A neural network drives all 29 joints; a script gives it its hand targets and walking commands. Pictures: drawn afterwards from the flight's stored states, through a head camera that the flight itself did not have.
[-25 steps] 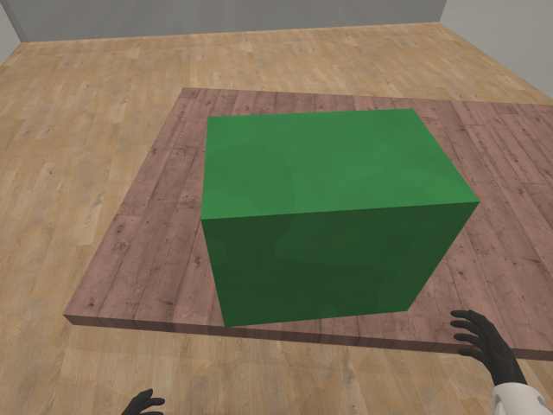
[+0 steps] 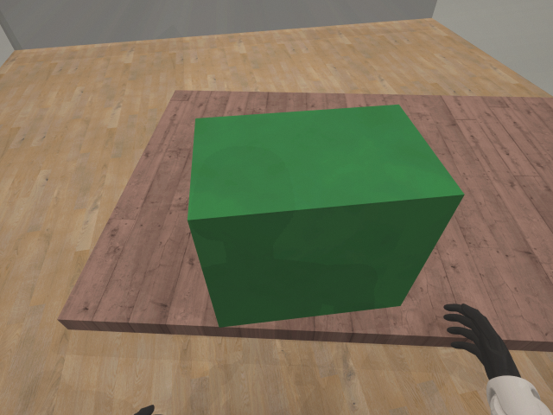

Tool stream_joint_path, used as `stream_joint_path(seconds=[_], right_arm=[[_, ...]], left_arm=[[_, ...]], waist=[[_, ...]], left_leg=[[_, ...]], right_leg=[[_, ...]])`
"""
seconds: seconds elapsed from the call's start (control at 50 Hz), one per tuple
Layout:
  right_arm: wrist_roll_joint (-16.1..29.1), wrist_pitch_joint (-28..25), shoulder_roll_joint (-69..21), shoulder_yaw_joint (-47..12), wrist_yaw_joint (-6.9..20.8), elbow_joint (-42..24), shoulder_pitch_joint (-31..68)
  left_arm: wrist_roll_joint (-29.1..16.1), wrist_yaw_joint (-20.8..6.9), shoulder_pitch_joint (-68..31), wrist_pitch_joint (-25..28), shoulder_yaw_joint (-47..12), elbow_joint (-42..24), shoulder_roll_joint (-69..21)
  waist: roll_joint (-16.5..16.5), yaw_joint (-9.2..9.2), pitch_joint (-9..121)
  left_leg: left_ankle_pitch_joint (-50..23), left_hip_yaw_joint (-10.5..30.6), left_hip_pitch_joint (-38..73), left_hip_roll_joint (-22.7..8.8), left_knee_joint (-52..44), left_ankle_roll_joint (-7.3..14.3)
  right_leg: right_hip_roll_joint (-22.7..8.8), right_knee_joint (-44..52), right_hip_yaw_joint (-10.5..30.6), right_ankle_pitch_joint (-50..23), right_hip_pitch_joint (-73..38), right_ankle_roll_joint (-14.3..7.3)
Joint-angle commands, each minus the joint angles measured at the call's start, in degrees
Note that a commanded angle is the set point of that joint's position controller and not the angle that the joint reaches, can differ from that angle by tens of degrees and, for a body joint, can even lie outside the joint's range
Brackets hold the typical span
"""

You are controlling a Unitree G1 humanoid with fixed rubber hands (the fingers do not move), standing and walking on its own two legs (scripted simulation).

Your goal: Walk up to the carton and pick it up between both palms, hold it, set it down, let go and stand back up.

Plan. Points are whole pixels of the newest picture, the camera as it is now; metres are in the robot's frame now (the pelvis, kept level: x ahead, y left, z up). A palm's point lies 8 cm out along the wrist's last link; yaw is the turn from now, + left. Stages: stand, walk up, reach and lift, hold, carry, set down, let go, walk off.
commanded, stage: stand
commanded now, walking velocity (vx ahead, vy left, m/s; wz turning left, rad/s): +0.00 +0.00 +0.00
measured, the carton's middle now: (306, 219) +0.40 -0.01 +0.07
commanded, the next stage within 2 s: none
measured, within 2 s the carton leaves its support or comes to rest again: neither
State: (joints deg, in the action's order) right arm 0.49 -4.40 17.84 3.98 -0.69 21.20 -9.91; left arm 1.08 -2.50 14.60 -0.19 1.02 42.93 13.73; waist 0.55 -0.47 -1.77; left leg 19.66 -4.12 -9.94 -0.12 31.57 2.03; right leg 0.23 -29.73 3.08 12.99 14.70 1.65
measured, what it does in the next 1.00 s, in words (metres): stands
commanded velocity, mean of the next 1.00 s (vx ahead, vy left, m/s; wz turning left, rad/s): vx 0.00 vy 0.00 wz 0.00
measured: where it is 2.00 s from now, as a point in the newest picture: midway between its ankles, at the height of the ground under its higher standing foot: outside the picture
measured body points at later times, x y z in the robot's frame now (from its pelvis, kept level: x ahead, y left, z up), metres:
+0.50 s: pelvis +0.01 +0.01 +0.00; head +0.01 +0.03 +0.45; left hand +0.13 +0.26 -0.12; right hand +0.22 -0.26 +0.00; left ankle -0.03 +0.09 -0.73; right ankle +0.03 -0.14 -0.73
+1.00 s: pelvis +0.01 +0.02 +0.00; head +0.01 +0.02 +0.44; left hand +0.13 +0.26 -0.12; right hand +0.22 -0.26 -0.01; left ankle -0.03 +0.09 -0.73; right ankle +0.03 -0.14 -0.73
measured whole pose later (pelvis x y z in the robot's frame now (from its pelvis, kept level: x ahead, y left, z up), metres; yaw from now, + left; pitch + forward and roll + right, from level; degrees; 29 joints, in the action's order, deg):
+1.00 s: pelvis +0.01 +0.02 +0.00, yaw -3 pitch -3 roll -1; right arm 0.5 -3.2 18.8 3.3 -1.2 20.5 -9.2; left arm 1.1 -2.2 14.3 -1.0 0.6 42.0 14.3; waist 0.2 -0.6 -1.9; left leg 22.2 -7.5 -8.9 0.0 33.5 3.2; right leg 0.5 -32.7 6.4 14.8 15.4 2.8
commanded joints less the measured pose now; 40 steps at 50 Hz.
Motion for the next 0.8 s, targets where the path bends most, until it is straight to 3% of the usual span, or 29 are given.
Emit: stream_joint_path(seconds=[0.0,0.18,0.42,0.54,0.58,0.7,0.78], right_arm=[[-0.8,2.8,7.1,0.7,0.5,1.1,-3.2],[-0.8,3.2,7.7,0.6,0.3,1.2,-2.8],[-0.9,3.5,8.1,0.5,0.2,1.4,-3.1],[-0.9,3.8,8.3,0.7,0.2,1.3,-3.3],[-0.9,3.9,8.1,0.5,0.1,1.3,-3.5],[-0.8,4.1,8.5,0.7,0.1,1.0,-3.9],[-0.9,4.3,8.4,0.6,0.1,0.8,-3.9]], left_arm=[[-0.1,0.4,-2.7,2.1,2.8,-7.1,9.2],[-0.1,0.3,-2.2,1.6,2.8,-7.8,9.2],[0.0,0.4,-2.2,1.2,2.6,-7.9,8.9],[0.0,0.5,-1.9,1.1,2.4,-8.0,8.8],[0.1,0.5,-2.2,1.1,2.4,-7.8,8.9],[0.1,0.6,-2.2,1.0,2.3,-7.7,9.0],[0.1,0.6,-2.1,1.0,2.2,-7.5,8.9]], waist=[[-3.6,0.76,0.9],[-5.7,0.42,-0.1],[-4.6,0.4,0.7],[-6.8,0.42,0.9],[-5.1,0.7,0.8],[-6.4,0.86,0.7],[-5.2,0.9,0.8]], left_leg=[[-7.0,7.3,-0.7,-6.3,-7.5,0.2],[-8.2,7.1,-2.1,-6.9,-7.9,0.3],[-13.5,7.2,-1.0,-8.0,-7.8,0.9],[-16.4,6.9,-0.5,-8.2,-7.5,1.0],[-15.7,6.7,-0.2,-8.1,-7.4,1.0],[-16.5,6.4,-0.5,-8.2,-7.5,0.9],[-15.5,5.9,0.0,-8.0,-7.1,1.0]], right_leg=[[-5.0,4.0,6.2,-9.0,0.7,-3.3],[-4.0,2.7,6.0,-9.4,0.7,-3.1],[-3.1,0.4,5.2,-11.1,0.9,-2.4],[-2.9,-0.4,5.2,-12.0,0.7,-2.3],[-2.8,-0.5,5.2,-11.9,1.1,-2.3],[-2.6,-1.0,5.3,-12.2,0.7,-2.2],[-2.8,-1.1,5.6,-13.1,0.8,-2.2]])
